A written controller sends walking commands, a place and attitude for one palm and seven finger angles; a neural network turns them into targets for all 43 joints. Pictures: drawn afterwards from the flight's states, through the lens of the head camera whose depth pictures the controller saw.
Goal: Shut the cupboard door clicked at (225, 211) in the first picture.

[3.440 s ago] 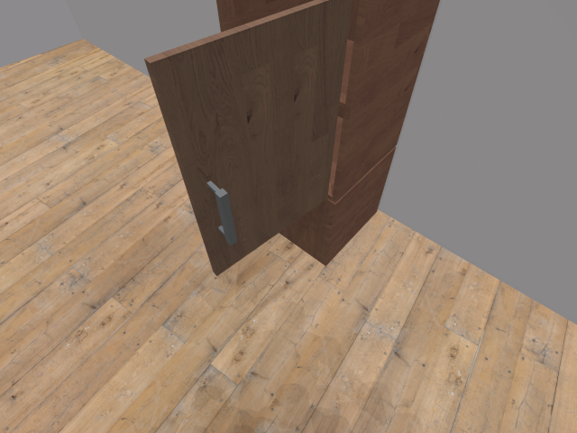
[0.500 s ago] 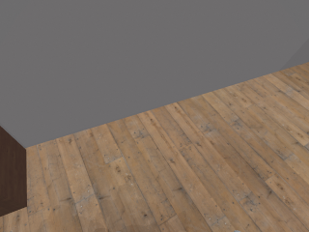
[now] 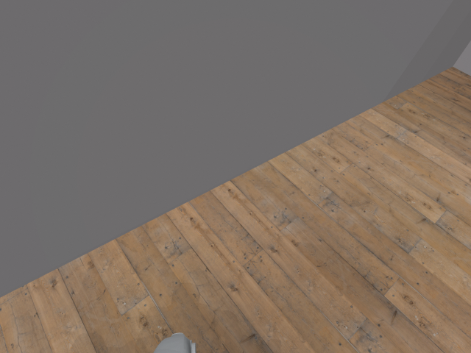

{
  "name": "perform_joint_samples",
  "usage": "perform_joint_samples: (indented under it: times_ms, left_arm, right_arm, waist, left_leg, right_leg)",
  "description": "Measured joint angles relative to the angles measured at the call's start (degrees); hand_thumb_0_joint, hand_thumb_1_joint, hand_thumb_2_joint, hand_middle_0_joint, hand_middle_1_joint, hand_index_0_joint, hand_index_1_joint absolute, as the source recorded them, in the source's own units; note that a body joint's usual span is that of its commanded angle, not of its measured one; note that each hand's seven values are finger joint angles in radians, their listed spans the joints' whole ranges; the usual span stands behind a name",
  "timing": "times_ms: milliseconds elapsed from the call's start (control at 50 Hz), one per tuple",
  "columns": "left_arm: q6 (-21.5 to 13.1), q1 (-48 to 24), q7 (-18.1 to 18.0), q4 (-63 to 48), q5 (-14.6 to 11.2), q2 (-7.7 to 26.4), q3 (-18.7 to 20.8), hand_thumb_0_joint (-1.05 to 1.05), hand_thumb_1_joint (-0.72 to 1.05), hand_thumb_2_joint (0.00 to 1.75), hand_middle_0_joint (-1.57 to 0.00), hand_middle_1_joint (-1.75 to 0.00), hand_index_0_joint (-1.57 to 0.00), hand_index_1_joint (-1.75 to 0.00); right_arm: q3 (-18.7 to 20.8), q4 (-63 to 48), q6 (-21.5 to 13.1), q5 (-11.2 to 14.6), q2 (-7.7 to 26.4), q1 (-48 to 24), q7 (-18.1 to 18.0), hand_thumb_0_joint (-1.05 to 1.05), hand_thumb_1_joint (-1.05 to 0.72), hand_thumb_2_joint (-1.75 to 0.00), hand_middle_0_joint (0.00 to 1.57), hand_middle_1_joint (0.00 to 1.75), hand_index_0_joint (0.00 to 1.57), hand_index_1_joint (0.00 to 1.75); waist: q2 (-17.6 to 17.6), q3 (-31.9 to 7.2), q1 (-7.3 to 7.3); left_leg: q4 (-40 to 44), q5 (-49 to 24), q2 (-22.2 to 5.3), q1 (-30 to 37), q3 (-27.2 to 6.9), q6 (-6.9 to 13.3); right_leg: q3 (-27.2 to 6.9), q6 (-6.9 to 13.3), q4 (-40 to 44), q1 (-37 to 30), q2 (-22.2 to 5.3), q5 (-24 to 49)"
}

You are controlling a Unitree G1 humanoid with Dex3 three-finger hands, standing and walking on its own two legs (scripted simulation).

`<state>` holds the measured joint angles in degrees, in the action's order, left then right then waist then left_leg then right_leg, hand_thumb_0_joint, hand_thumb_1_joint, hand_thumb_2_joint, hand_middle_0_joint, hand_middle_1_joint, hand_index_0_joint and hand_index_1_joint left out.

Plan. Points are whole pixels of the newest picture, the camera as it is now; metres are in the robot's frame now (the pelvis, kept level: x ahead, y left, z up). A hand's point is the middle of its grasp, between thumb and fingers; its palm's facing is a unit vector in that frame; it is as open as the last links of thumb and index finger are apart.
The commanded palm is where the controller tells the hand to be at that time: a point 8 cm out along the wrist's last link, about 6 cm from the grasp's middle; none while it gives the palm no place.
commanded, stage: walk to a spot facing it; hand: left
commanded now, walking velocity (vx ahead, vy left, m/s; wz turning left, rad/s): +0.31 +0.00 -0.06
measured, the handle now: out of the picture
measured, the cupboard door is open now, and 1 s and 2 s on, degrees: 83 83 83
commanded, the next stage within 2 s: turn to face it in 0.08 s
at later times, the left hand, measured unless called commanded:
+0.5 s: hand (163, 280) +0.28 +0.17 -0.17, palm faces +0.14 -0.97 -0.21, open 7.3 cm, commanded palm none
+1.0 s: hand (162, 279) +0.28 +0.17 -0.16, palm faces +0.40 -0.86 -0.31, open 7.4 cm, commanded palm none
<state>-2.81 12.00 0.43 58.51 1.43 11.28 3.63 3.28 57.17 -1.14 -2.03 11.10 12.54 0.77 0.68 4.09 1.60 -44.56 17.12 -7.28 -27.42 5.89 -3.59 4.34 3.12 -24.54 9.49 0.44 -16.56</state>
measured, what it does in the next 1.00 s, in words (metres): walks ahead, turning left: left foot, then right foot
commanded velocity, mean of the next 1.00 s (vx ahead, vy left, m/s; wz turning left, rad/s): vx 0.04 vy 0.00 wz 0.48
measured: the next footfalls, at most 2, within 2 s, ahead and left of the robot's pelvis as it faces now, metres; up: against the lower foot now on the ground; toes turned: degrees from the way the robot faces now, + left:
left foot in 0.10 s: +0.18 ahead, +0.15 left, +0.00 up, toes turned +7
right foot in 0.36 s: +0.23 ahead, -0.14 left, +0.00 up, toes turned -5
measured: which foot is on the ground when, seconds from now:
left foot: up 0.00-0.08, down 0.10-0.36, up 0.38-0.58, down 0.60-0.88, up 0.90-1.00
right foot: down 0.00-0.10, up 0.12-0.34, down 0.36-0.60, up 0.62-0.86, down 0.88-1.00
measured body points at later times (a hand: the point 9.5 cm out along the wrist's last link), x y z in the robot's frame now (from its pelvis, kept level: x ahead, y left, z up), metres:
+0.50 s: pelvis +0.20 -0.02 -0.01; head +0.24 -0.02 +0.44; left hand +0.27 +0.22 -0.15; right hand +0.22 -0.26 -0.16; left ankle +0.16 +0.11 -0.70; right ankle +0.19 -0.13 -0.74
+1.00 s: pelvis +0.28 -0.06 -0.01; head +0.34 -0.06 +0.44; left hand +0.26 +0.21 -0.13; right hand +0.47 -0.27 -0.16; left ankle +0.20 +0.06 -0.67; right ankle +0.31 -0.16 -0.74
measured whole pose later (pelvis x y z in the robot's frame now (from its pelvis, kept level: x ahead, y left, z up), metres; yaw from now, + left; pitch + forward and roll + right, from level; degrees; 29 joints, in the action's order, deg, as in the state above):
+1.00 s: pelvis +0.28 -0.06 -0.01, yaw +26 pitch +1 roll +2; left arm 0.3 9.7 -1.3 50.5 1.5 12.2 2.3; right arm 5.3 53.0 4.6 -1.5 15.7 7.7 0.7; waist -1.5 5.6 1.2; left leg -62.4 27.7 -0.2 -29.3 0.2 -3.2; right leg 6.7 0.3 -33.7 15.8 -5.3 -19.0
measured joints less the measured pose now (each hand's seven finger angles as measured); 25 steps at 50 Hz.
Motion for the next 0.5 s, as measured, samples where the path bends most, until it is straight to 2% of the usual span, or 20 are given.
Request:
perform_joint_samples:
  times_ms: [80,100,120,180,220,260,320,340,360,420,460,500]
  left_arm:
    - [0.10,3.66,0.24,2.64,-0.24,0.49,-0.15,0.00,0.93,0.90,-0.20,-0.30,-0.20,-0.30]
    - [0.24,4.96,0.25,2.99,-0.33,0.32,-0.18,0.00,0.92,0.90,-0.20,-0.30,-0.20,-0.30]
    - [0.57,5.86,0.26,3.41,-0.48,0.32,-0.22,0.00,0.92,0.90,-0.20,-0.30,-0.20,-0.30]
    - [2.06,5.81,0.17,4.61,-0.15,1.06,-0.30,0.00,0.92,0.90,-0.20,-0.30,-0.20,-0.30]
    - [2.67,4.20,0.50,4.33,0.10,1.03,-0.21,0.01,0.91,0.90,-0.20,-0.30,-0.20,-0.30]
    - [2.68,2.04,0.75,3.08,0.12,0.47,-0.41,0.01,0.91,0.90,-0.20,-0.30,-0.20,-0.30]
    - [1.45,-0.63,0.94,0.91,0.11,-0.52,-1.10,0.01,0.91,0.90,-0.20,-0.30,-0.20,-0.30]
    - [0.85,-1.02,0.93,0.13,0.14,-0.40,-1.30,0.01,0.91,0.90,-0.20,-0.30,-0.20,-0.30]
    - [0.30,-1.40,0.75,-0.38,0.21,-0.29,-1.34,0.01,0.91,0.90,-0.20,-0.30,-0.20,-0.30]
    - [0.39,-3.21,0.02,-0.74,0.40,-1.91,-1.62,0.00,0.91,0.90,-0.20,-0.30,-0.20,-0.30]
    - [0.26,-3.86,-0.85,-1.54,0.24,-2.28,-1.14,0.00,0.92,0.90,-0.20,-0.30,-0.20,-0.30]
    - [0.38,-4.16,-1.29,-2.23,0.34,-1.84,-0.89,-0.01,0.93,0.90,-0.20,-0.30,-0.20,-0.30]
  right_arm:
    - [-0.49,-0.94,-1.30,-0.05,-0.45,-2.95,0.30,0.01,-0.91,-0.90,0.20,0.30,0.20,0.29]
    - [-0.68,-1.31,-1.96,-0.21,-0.14,-3.32,0.26,0.01,-0.91,-0.90,0.20,0.30,0.20,0.30]
    - [-0.74,-1.51,-2.64,-0.55,-0.11,-3.85,0.03,0.01,-0.91,-0.90,0.20,0.30,0.20,0.30]
    - [-1.18,-1.88,-3.09,-0.77,-1.36,-3.71,-0.63,0.01,-0.91,-0.90,0.20,0.30,0.20,0.30]
    - [-1.39,-1.43,-3.03,-0.72,-1.88,-2.22,-1.09,0.00,-0.91,-0.90,0.20,0.30,0.20,0.30]
    - [-1.38,-0.25,-2.67,-0.56,-1.89,-0.57,-1.69,0.00,-0.91,-0.90,0.20,0.30,0.20,0.30]
    - [-1.22,1.97,-1.28,-0.06,-0.88,1.84,-1.87,0.00,-0.93,-0.90,0.20,0.30,0.20,0.30]
    - [-1.20,2.63,-0.70,0.20,-0.88,2.91,-1.73,0.00,-0.93,-0.90,0.20,0.30,0.20,0.30]
    - [-1.17,3.26,0.01,0.42,-0.90,3.84,-1.50,0.00,-0.93,-0.90,0.20,0.30,0.20,0.30]
    - [-0.43,5.10,2.55,0.70,0.05,4.64,-1.19,0.01,-0.92,-0.90,0.20,0.30,0.20,0.30]
    - [-0.15,5.38,3.30,0.86,0.09,4.30,-1.21,0.01,-0.92,-0.90,0.20,0.30,0.20,0.30]
    - [-0.09,4.73,3.47,0.96,-0.15,3.46,-0.99,0.01,-0.92,-0.90,0.20,0.30,0.20,0.30]
  waist:
    - [0.29,-0.16,-1.51]
    - [-0.28,-0.50,-1.94]
    - [-0.43,-0.66,-2.05]
    - [1.20,-0.84,-1.92]
    - [1.19,-1.00,-1.86]
    - [0.33,-0.74,-1.76]
    - [-1.19,-0.47,-1.02]
    - [-0.67,-0.77,-0.86]
    - [0.09,-1.17,-0.81]
    - [-1.08,-1.13,0.05]
    - [-0.45,-0.83,0.11]
    - [0.82,-0.43,0.08]
  left_leg:
    - [12.10,-5.25,1.78,3.81,1.30,1.01]
    - [14.74,-7.05,1.85,5.40,1.11,2.28]
    - [13.72,-10.05,1.58,5.49,1.28,3.43]
    - [9.68,-3.95,2.00,6.86,2.90,3.71]
    - [11.91,-2.94,2.44,9.06,2.84,2.89]
    - [14.80,-3.63,2.68,11.20,1.94,2.39]
    - [15.07,-2.40,2.61,12.70,-0.38,1.67]
    - [13.74,-1.15,3.12,12.67,-0.95,1.24]
    - [11.44,1.30,3.60,12.18,-1.19,1.22]
    - [-1.51,11.65,3.50,8.38,-2.51,1.39]
    - [-8.04,13.61,3.94,5.77,-1.83,1.06]
    - [-7.21,12.92,4.21,4.81,-0.29,0.76]
  right_leg:
    - [-0.97,-1.06,-0.69,-4.47,0.30,-4.07]
    - [-1.32,-1.24,-3.79,-4.06,0.66,-6.12]
    - [-1.18,-1.25,-10.26,-1.99,0.51,-8.36]
    - [-2.26,-1.09,-33.79,7.48,-0.58,-11.64]
    - [-1.55,-1.76,-38.92,12.38,-2.02,-9.59]
    - [-0.48,-2.66,-33.06,14.19,-3.60,-8.11]
    - [0.61,-3.80,-17.24,12.28,-4.44,-2.30]
    - [0.37,-3.93,-11.78,10.79,-5.01,0.30]
    - [0.18,-3.49,-9.87,10.14,-5.81,1.30]
    - [3.61,-3.10,-11.71,7.87,-6.47,-2.12]
    - [5.36,-3.38,-9.82,5.48,-7.24,-2.68]
    - [6.76,-3.63,-7.78,3.40,-8.06,-2.60]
